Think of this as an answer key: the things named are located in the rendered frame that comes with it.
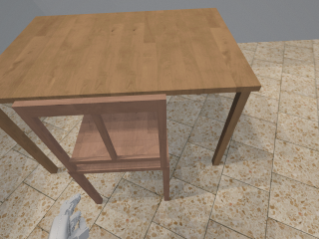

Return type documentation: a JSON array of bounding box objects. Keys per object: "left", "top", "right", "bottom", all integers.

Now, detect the left robot hand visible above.
[{"left": 48, "top": 193, "right": 90, "bottom": 239}]

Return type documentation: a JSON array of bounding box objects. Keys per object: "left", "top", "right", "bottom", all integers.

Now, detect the table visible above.
[{"left": 0, "top": 7, "right": 262, "bottom": 174}]

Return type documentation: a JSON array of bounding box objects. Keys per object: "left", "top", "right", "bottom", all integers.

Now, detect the chair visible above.
[{"left": 11, "top": 94, "right": 170, "bottom": 204}]

